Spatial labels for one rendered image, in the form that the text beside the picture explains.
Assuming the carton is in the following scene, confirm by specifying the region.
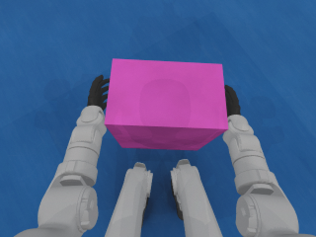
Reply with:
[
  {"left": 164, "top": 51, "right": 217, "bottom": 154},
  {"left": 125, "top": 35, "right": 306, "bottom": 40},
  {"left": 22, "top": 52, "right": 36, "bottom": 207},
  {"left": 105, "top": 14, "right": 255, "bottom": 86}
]
[{"left": 104, "top": 58, "right": 229, "bottom": 151}]

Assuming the left robot upper arm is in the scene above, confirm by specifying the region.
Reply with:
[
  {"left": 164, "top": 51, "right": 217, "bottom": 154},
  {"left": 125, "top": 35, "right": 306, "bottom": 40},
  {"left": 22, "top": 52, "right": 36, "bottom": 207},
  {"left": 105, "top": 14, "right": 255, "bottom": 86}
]
[{"left": 14, "top": 185, "right": 99, "bottom": 237}]

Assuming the robot left hand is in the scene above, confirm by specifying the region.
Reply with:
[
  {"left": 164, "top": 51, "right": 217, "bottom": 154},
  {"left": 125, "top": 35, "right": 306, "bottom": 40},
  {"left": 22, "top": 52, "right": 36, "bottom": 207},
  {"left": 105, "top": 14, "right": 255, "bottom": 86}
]
[{"left": 87, "top": 75, "right": 111, "bottom": 110}]

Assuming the right robot forearm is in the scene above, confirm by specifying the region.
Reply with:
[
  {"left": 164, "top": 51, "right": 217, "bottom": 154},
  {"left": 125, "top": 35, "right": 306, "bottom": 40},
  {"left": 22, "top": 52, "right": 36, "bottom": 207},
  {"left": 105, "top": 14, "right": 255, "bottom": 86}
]
[{"left": 222, "top": 115, "right": 299, "bottom": 233}]

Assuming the left robot forearm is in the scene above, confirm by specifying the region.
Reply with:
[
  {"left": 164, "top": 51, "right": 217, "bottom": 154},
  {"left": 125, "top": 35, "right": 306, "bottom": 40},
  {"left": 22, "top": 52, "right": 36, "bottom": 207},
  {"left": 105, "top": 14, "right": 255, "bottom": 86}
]
[{"left": 38, "top": 106, "right": 107, "bottom": 224}]

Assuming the right robot upper arm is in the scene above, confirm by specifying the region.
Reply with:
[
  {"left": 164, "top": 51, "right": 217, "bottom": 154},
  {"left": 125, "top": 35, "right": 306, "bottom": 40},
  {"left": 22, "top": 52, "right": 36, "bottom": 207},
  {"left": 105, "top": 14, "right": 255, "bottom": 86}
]
[{"left": 235, "top": 193, "right": 316, "bottom": 237}]

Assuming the right robot shin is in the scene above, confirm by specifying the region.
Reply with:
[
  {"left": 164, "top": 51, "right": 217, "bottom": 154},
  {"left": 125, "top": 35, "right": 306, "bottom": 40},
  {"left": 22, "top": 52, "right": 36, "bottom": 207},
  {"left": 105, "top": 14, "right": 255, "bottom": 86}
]
[{"left": 175, "top": 159, "right": 199, "bottom": 211}]

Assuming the robot right hand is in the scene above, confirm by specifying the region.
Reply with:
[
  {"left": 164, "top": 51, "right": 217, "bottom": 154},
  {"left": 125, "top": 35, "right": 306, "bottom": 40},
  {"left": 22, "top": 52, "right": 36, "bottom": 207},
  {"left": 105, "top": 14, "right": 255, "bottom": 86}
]
[{"left": 224, "top": 85, "right": 241, "bottom": 117}]

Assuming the left robot thigh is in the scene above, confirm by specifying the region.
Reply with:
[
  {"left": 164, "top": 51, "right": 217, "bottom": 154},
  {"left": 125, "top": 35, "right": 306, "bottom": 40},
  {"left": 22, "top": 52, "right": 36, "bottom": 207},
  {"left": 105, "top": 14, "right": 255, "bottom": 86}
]
[{"left": 105, "top": 166, "right": 153, "bottom": 237}]

